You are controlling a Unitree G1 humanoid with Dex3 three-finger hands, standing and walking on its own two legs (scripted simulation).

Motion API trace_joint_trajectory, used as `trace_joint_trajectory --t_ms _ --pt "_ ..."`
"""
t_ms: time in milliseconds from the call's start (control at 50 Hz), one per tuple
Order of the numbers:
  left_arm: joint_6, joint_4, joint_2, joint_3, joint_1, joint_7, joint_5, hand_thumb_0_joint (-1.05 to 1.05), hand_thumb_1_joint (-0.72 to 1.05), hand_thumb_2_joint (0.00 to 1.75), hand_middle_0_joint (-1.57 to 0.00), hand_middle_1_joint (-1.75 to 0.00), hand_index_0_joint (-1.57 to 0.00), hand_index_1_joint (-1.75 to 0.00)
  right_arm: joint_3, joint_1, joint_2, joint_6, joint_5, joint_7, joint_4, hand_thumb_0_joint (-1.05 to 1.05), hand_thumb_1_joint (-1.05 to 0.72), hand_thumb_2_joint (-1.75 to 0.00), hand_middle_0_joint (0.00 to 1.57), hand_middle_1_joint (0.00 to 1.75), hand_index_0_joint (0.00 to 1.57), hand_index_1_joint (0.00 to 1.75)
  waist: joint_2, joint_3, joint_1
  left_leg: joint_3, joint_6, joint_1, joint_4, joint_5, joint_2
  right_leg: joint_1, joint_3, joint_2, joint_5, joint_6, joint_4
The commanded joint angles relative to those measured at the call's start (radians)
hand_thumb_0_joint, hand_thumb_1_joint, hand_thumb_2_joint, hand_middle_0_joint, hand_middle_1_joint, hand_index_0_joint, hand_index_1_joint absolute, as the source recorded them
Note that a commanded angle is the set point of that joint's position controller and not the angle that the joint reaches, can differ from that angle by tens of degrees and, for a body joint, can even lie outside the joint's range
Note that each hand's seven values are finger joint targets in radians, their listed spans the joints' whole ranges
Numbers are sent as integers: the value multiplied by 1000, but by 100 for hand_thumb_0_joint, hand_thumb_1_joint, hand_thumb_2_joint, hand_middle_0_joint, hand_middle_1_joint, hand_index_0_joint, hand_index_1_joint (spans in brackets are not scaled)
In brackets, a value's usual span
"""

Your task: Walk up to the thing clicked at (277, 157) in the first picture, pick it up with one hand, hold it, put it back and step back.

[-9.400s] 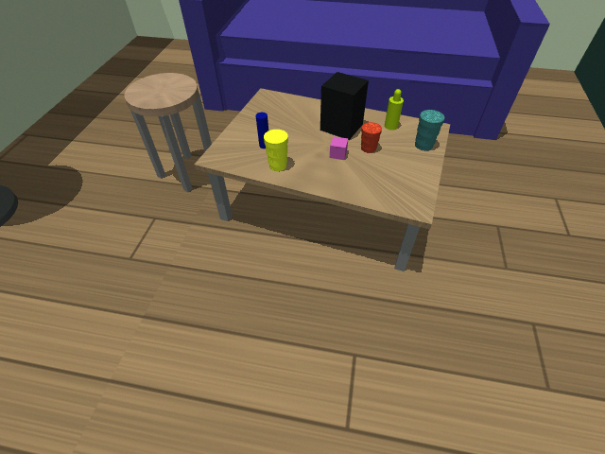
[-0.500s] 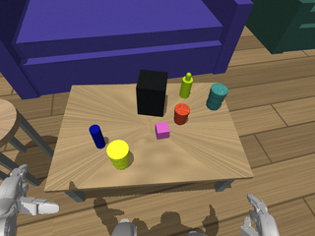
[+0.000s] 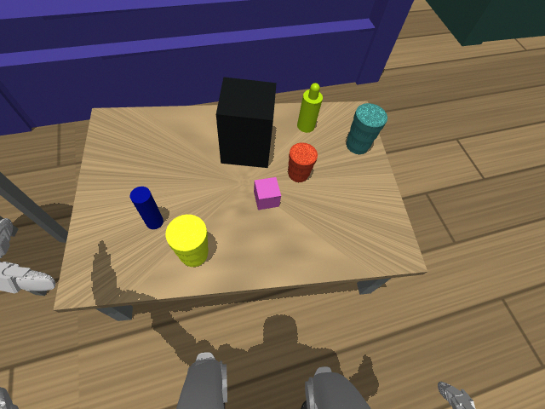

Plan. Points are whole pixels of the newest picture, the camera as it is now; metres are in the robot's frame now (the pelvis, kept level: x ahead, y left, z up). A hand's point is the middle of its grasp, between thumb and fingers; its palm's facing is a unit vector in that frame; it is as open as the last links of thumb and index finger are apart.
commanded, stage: go down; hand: left
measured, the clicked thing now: (190, 244) +0.46 +0.17 -0.29
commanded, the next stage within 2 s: none
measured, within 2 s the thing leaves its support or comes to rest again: neither
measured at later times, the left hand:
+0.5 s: hand (15, 213) +0.39 +0.37 +0.00, palm faces +0.20 -0.98 -0.09, open 17.1 cm
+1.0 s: hand (15, 197) +0.42 +0.37 +0.01, palm faces +0.20 -0.98 -0.07, open 17.2 cm
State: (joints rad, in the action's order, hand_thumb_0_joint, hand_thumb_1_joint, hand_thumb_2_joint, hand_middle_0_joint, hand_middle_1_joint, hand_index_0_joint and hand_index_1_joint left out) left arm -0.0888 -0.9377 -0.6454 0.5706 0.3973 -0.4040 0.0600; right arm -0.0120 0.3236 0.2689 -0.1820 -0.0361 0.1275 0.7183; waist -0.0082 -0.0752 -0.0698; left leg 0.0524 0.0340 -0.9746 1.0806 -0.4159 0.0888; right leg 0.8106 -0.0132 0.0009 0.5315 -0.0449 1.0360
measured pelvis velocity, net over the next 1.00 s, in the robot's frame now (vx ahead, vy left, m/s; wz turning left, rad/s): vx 0.00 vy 0.01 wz -0.02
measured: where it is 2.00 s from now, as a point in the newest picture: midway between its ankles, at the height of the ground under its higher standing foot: outside the picture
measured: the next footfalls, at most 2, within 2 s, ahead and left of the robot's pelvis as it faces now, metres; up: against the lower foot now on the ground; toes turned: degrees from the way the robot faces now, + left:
none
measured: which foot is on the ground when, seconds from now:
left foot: down 0.00-1.00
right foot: down 0.00-1.00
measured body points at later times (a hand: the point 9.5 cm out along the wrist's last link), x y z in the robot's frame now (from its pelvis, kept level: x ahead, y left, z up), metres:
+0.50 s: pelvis -0.01 +0.01 -0.01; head +0.13 +0.05 +0.42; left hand +0.38 +0.42 +0.01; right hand +0.07 -0.28 -0.10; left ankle +0.05 +0.14 -0.66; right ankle -0.02 -0.15 -0.66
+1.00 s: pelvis +0.00 +0.01 -0.02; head +0.14 +0.06 +0.41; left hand +0.40 +0.42 +0.01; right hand +0.06 -0.26 -0.11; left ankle +0.05 +0.14 -0.66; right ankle -0.02 -0.15 -0.66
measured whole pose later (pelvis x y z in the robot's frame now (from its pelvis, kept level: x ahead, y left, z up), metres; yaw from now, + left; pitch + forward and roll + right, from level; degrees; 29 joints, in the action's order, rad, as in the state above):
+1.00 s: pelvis +0.00 +0.01 -0.02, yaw -1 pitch +22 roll -6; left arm -0.22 -1.12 -0.79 0.64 0.65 -0.48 0.07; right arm -0.06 0.31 0.27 -0.10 -0.05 0.11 0.68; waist -0.02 -0.09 -0.11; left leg 0.07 0.02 -1.13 1.17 -0.44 0.09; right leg 0.94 -0.02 -0.01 0.54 -0.06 1.09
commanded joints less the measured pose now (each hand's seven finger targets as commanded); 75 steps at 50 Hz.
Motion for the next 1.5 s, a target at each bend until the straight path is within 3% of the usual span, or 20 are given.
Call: trace_joint_trajectory --t_ms 0,60,280,480,500,520,560,580,740,760,820,840,940,1000,1220,1280,1300,1400,1460,1480 --pt "-93 67 -349 49 265 -27 17 0 -45 9 -4 -1 -2 -3 69 102 202 -19 2 13 -67 0 -89 -90 20 30 20 30 165 -347 4 -16 -47 415 -128 230 -29 41 -31 -26 -250 57 -141" --pt "-110 72 -434 89 317 -33 15 0 -44 8 -4 -1 -2 -3 62 81 210 -9 3 12 -105 0 -89 -90 20 30 20 30 158 -366 15 -25 -48 379 -126 193 -33 20 -25 -23 -228 57 -152" --pt "-160 45 -491 106 429 -56 20 0 -42 8 -4 -1 -2 -2 46 99 218 19 -3 3 -106 0 -89 -90 20 30 20 30 185 -428 -3 -22 -51 385 -84 254 -27 48 -24 -24 -272 55 -118" --pt "-159 15 -447 68 458 -67 25 0 -45 7 -5 -1 -3 -2 44 123 216 37 -4 1 -87 0 -90 -90 20 30 20 30 226 -443 -17 0 -42 427 -87 244 -18 109 -45 -34 -243 63 -101" --pt "-162 61 -493 96 474 -62 24 0 -47 7 -5 -1 -3 -3 46 102 226 37 -4 2 -112 0 -90 -90 20 30 20 30 247 -456 -2 4 -39 444 -86 269 -15 118 -48 -34 -248 64 -95" --pt "-157 17 -455 66 474 -67 26 0 -55 8 -7 -3 -3 -7 41 126 216 40 -4 3 -87 0 -91 -91 20 30 20 30 231 -451 -23 4 -41 443 -79 274 -16 115 -49 -37 -257 63 -101" --pt "-166 50 -513 112 479 -58 27 0 -46 6 -5 -1 -3 -2 40 101 225 37 -3 2 -114 0 -90 -90 20 30 20 30 234 -443 0 8 -40 424 -81 279 -15 112 -52 -34 -254 64 -90" --pt "-165 19 -464 83 469 -62 31 0 -47 6 -5 0 -3 -2 39 112 217 40 -3 0 -96 0 -90 -90 20 30 20 30 233 -438 -13 11 -38 433 -79 276 -13 127 -53 -36 -249 64 -88" --pt "-176 16 -465 85 493 -68 34 0 -49 5 -5 -1 -3 -2 39 128 214 47 -5 -4 -85 0 -90 -90 20 30 20 30 220 -439 -20 13 -41 411 -70 262 -14 133 -50 -37 -245 63 -83" --pt "-186 60 -509 116 514 -64 34 0 -48 5 -5 -1 -3 -2 38 113 220 46 -7 -2 -105 0 -90 -90 20 30 20 30 226 -443 -10 14 -42 406 -72 250 -14 134 -48 -35 -236 64 -80" --pt "-191 30 -472 85 529 -73 38 0 -48 6 -5 -1 -3 -3 33 137 211 52 -9 -4 -74 0 -91 -90 20 30 20 30 225 -460 -27 18 -41 417 -59 271 -12 144 -50 -38 -251 63 -75" --pt "-199 73 -535 125 551 -68 34 0 -47 6 -5 -1 -3 -3 35 120 224 50 -10 -3 -101 0 -90 -90 20 30 20 30 241 -468 -16 18 -42 423 -60 270 -14 138 -49 -33 -244 64 -72" --pt "-198 9 -497 100 535 -83 34 0 -46 6 -5 -1 -3 -3 26 136 215 57 -14 -6 -79 0 -91 -90 20 30 20 30 247 -475 -22 17 -43 419 -32 328 -15 156 -47 -34 -279 63 -61" --pt "-198 15 -543 128 542 -85 30 0 -47 6 -5 -2 -3 -4 28 137 227 59 -15 -9 -89 0 -91 -90 20 30 20 30 253 -495 -12 26 -41 424 -24 374 -14 157 -54 -32 -296 64 -49" --pt "-212 -41 -550 116 603 -101 36 0 -48 6 -5 -2 -3 -4 14 147 219 70 -13 -16 -79 0 -91 -90 20 30 20 30 224 -454 -41 14 -49 318 -16 213 -20 165 -40 -33 -224 62 -48" --pt "-215 -42 -553 113 610 -106 37 0 -49 5 -5 -3 -4 -4 14 151 224 71 -11 -15 -77 0 -91 -90 20 30 20 30 219 -485 -47 16 -51 335 -9 215 -19 166 -39 -34 -225 61 -42" --pt "-221 18 -606 139 638 -105 35 0 -48 5 -6 -3 -4 -4 16 128 233 69 -12 -14 -101 0 -91 -90 20 30 20 30 259 -489 -32 14 -47 345 -15 206 -20 179 -37 -32 -213 64 -40" --pt "-208 -32 -581 121 616 -117 38 0 -48 5 -6 -3 -4 -4 8 149 228 72 -12 -15 -83 0 -91 -90 20 30 20 30 255 -487 -41 26 -46 371 -1 256 -16 207 -47 -35 -233 63 -31" --pt "-210 10 -651 165 641 -110 37 0 -47 5 -5 -2 -4 -4 8 131 235 73 -8 -15 -112 0 -91 -90 20 30 20 30 267 -517 -25 23 -47 362 2 250 -19 186 -43 -31 -233 64 -30" --pt "-205 -37 -598 135 622 -117 40 0 -48 5 -6 -3 -4 -4 5 144 228 75 -7 -16 -95 0 -91 -90 20 30 20 30 257 -493 -41 26 -45 353 -1 235 -18 197 -48 -37 -224 65 -32"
